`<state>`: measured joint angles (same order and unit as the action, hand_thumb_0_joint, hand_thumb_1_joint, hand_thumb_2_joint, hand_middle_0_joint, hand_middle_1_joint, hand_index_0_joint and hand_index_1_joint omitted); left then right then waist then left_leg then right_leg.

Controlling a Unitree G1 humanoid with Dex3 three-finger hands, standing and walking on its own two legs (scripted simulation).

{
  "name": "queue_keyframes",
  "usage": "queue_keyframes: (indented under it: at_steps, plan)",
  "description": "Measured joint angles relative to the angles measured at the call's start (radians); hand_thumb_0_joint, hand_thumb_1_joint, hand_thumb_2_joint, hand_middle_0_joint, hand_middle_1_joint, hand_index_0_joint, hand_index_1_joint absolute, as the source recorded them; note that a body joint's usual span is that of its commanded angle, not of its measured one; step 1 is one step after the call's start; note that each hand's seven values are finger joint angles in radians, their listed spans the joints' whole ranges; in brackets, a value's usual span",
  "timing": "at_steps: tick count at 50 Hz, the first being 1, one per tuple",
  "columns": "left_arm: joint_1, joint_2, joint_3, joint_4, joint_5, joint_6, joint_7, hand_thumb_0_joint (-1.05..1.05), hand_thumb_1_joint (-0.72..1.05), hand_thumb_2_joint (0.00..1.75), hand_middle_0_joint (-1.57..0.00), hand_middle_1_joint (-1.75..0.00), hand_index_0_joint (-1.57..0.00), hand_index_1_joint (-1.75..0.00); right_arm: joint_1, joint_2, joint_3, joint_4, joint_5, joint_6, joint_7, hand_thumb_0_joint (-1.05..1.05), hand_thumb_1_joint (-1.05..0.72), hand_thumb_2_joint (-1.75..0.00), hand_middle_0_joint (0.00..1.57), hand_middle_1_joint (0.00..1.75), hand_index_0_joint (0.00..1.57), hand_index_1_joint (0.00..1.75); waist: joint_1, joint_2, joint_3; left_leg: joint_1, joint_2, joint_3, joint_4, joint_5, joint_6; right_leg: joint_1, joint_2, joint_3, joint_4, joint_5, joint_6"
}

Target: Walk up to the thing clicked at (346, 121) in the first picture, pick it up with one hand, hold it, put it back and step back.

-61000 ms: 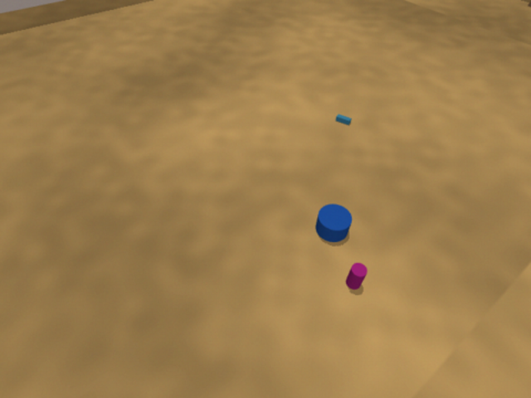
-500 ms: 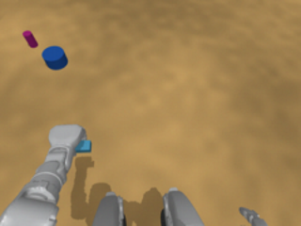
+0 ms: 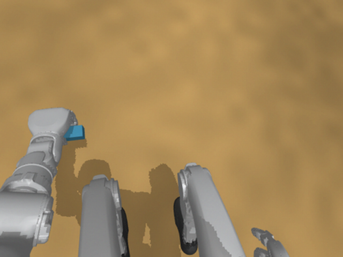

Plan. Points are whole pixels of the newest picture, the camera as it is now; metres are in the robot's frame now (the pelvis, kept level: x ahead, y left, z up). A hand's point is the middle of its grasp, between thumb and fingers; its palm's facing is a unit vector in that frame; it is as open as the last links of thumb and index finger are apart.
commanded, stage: crouch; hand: left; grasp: from above
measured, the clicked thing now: (66, 133) +0.44 +0.22 -0.20
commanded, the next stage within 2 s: lower in 0.92 s
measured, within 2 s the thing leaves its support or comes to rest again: neither
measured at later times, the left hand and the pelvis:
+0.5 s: hand (67, 138) +0.44 +0.23 -0.26, palm faces -0.47 -0.04 -0.88, open 6.3 cm; pelvis -0.01 -0.01 -0.08, yaw -3 degrees
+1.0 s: hand (71, 138) +0.45 +0.24 -0.31, palm faces -0.47 -0.04 -0.88, open 6.2 cm; pelvis -0.01 -0.01 -0.14, yaw -4 degrees
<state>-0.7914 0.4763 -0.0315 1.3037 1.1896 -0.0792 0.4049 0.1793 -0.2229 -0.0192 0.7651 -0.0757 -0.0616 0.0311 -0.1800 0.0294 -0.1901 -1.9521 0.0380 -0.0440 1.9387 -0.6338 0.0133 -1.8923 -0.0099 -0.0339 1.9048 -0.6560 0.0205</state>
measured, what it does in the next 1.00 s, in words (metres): lowers itself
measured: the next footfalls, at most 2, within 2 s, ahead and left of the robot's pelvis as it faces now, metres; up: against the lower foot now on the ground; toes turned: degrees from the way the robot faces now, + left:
none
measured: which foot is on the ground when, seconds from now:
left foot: down 0.00-1.00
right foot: down 0.00-1.00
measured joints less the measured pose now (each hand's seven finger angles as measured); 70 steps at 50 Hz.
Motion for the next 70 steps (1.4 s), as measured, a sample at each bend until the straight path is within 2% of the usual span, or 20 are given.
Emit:
queue_keyframes:
  at_steps: [3,8,17,24,34,43,54,62,70]
  plan:
    - [-0.018,0.016,0.016,0.014,0.017,-0.002,0.021,0.01,0.54,0.02,-1.07,-0.08,-1.10,-0.05,-0.015,-0.009,-0.001,-0.001,-0.009,-0.006,0.011,0.00,-0.90,-0.90,0.20,0.30,0.20,0.30,-0.005,-0.006,0.010,-0.047,-0.001,-0.008,0.046,-0.011,-0.004,-0.044,0.000,-0.006,0.045,-0.013,-0.003]
    - [-0.042,0.042,0.042,0.019,0.013,0.004,0.034,0.01,0.54,0.02,-1.07,-0.08,-1.10,-0.06,-0.033,-0.018,-0.004,-0.004,-0.027,-0.015,0.035,0.00,-0.90,-0.90,0.20,0.30,0.20,0.30,-0.007,-0.014,0.030,-0.099,0.002,-0.018,0.110,-0.029,-0.007,-0.095,0.005,-0.012,0.107,-0.030,-0.005]
    - [-0.079,0.080,0.055,0.049,0.003,-0.011,0.006,0.01,0.54,0.03,-1.05,-0.10,-1.08,-0.07,-0.041,-0.017,-0.004,-0.004,-0.042,-0.011,0.069,0.00,-0.90,-0.90,0.20,0.30,0.20,0.30,-0.009,-0.021,0.063,-0.163,0.012,-0.033,0.202,-0.047,-0.009,-0.159,0.016,-0.021,0.191,-0.039,-0.007]
    - [-0.100,0.103,0.065,0.089,0.025,-0.044,0.006,0.01,0.55,0.02,-1.04,-0.12,-1.08,-0.08,-0.031,-0.015,0.007,0.006,-0.048,-0.008,0.085,0.00,-0.91,-0.90,0.20,0.30,0.20,0.30,-0.020,-0.028,0.083,-0.218,0.015,-0.040,0.272,-0.046,-0.008,-0.215,0.022,-0.024,0.258,-0.034,-0.006]
    - [-0.141,0.136,0.093,0.165,0.053,-0.060,0.045,0.01,0.56,0.01,-1.03,-0.14,-1.07,-0.09,-0.020,-0.024,0.029,0.020,-0.062,-0.017,0.095,0.00,-0.91,-0.90,0.20,0.30,0.20,0.30,-0.044,-0.031,0.108,-0.295,0.015,-0.048,0.362,-0.034,-0.008,-0.290,0.026,-0.025,0.346,-0.022,-0.005]
    - [-0.168,0.164,0.097,0.211,0.038,-0.056,0.047,0.01,0.56,0.00,-1.02,-0.14,-1.07,-0.08,-0.023,-0.029,0.051,0.025,-0.070,-0.024,0.097,0.00,-0.91,-0.90,0.20,0.30,0.20,0.30,-0.051,-0.031,0.122,-0.335,0.015,-0.061,0.415,-0.034,-0.013,-0.331,0.029,-0.034,0.396,-0.019,-0.008]
    - [-0.162,0.184,0.103,0.196,0.034,-0.069,0.034,0.01,0.56,0.00,-1.03,-0.14,-1.07,-0.08,-0.035,-0.040,0.071,0.015,-0.073,-0.027,0.103,0.00,-0.91,-0.90,0.20,0.30,0.20,0.30,-0.050,-0.042,0.149,-0.356,0.014,-0.079,0.459,-0.045,-0.018,-0.348,0.033,-0.048,0.431,-0.025,-0.010]
    - [-0.173,0.214,0.108,0.239,0.053,-0.087,0.052,0.01,0.56,0.00,-1.03,-0.13,-1.08,-0.08,-0.045,-0.049,0.092,0.004,-0.085,-0.034,0.110,0.00,-0.91,-0.90,0.20,0.30,0.20,0.30,-0.066,-0.060,0.169,-0.374,0.012,-0.094,0.490,-0.049,-0.018,-0.360,0.034,-0.059,0.453,-0.027,-0.008]
    - [-0.155,0.236,0.127,0.244,0.075,-0.099,0.100,0.01,0.56,0.00,-1.04,-0.13,-1.08,-0.08,-0.046,-0.053,0.107,0.005,-0.104,-0.048,0.124,0.00,-0.91,-0.90,0.20,0.30,0.20,0.30,-0.085,-0.078,0.194,-0.397,0.010,-0.109,0.527,-0.056,-0.019,-0.375,0.037,-0.070,0.480,-0.030,-0.005]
